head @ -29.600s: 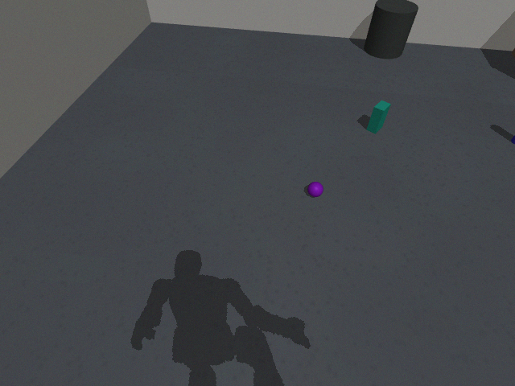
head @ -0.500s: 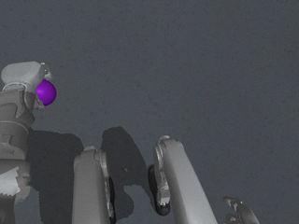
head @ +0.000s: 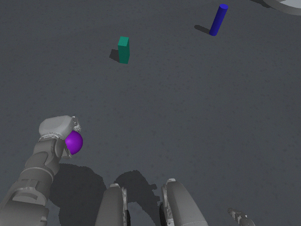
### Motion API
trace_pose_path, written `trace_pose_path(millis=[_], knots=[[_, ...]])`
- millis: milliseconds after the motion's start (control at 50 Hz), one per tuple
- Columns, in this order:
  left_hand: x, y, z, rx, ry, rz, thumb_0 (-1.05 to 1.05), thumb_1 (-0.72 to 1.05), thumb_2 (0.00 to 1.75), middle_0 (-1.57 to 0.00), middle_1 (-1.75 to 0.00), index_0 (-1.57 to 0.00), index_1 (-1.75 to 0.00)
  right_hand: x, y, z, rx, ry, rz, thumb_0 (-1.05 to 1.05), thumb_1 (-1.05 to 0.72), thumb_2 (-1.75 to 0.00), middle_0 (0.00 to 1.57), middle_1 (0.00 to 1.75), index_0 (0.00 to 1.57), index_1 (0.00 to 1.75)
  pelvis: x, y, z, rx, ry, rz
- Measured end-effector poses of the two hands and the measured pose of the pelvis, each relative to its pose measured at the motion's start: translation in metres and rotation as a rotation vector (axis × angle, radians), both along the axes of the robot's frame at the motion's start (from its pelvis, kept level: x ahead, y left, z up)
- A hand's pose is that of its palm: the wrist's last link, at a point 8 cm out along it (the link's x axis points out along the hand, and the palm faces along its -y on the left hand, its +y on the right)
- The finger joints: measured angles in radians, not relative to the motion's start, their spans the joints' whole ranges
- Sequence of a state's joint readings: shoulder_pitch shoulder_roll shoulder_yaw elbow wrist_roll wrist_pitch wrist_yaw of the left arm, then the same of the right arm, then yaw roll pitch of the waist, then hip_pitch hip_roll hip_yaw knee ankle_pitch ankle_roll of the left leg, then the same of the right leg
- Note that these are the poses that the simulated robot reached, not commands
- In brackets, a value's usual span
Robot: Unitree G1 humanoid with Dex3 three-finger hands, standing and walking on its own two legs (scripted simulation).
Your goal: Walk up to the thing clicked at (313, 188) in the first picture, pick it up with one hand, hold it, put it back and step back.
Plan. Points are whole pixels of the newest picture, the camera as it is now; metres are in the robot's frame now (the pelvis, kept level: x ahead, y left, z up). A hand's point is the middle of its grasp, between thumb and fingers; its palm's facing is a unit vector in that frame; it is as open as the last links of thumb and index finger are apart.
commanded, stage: lift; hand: left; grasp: from above
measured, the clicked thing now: (69, 142) +0.39 +0.23 -0.12
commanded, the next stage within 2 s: hold in 0.58 s
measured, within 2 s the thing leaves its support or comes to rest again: neither
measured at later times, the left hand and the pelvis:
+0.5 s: hand (55, 125) +0.38 +0.22 +0.02, palm faces -0.43 -0.09 -0.90, open 9.9 cm; pelvis +0.04 +0.00 +0.10, yaw +0 degrees
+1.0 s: hand (44, 114) +0.39 +0.23 +0.07, palm faces -0.44 -0.07 -0.89, open 9.9 cm; pelvis +0.07 +0.00 +0.13, yaw +0 degrees
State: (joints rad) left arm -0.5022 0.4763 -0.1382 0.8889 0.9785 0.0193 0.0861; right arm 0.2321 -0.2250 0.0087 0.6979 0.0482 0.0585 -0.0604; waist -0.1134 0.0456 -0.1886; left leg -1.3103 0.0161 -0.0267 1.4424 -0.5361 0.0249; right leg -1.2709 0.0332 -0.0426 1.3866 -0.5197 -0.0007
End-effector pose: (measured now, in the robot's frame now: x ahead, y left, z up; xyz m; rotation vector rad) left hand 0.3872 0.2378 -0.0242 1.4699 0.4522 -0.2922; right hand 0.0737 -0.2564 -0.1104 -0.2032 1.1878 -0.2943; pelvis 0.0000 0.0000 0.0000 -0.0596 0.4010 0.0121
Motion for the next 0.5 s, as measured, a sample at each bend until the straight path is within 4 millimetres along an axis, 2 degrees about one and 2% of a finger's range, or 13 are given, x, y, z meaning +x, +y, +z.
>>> trace_pose_path(millis=[120, 240, 500], knots=[[-0.011, 0.002, 0.032, 0.012, 0.016, 0.009, 0.00, -0.01, 0.44, -0.78, -0.52, -0.74, -0.56, 0.006, -0.005, 0.036, -0.011, -0.034, -0.003, 0.01, -0.91, -0.91, 0.20, 0.30, 0.20, 0.30, 0.010, -0.001, 0.035, 0.008, -0.055, 0.004], [-0.015, -0.005, 0.056, 0.009, 0.009, -0.004, 0.00, -0.01, 0.44, -0.77, -0.52, -0.74, -0.56, 0.015, -0.009, 0.063, -0.016, -0.053, 0.005, 0.01, -0.91, -0.91, 0.20, 0.30, 0.20, 0.30, 0.021, -0.002, 0.061, 0.017, -0.100, 0.005], [-0.001, -0.012, 0.102, 0.008, -0.025, 0.020, 0.01, 0.00, 0.43, -0.78, -0.51, -0.74, -0.55, 0.040, -0.009, 0.102, 0.005, -0.075, 0.009, 0.01, -0.91, -0.91, 0.20, 0.30, 0.20, 0.30, 0.044, -0.002, 0.102, 0.031, -0.168, -0.002]])
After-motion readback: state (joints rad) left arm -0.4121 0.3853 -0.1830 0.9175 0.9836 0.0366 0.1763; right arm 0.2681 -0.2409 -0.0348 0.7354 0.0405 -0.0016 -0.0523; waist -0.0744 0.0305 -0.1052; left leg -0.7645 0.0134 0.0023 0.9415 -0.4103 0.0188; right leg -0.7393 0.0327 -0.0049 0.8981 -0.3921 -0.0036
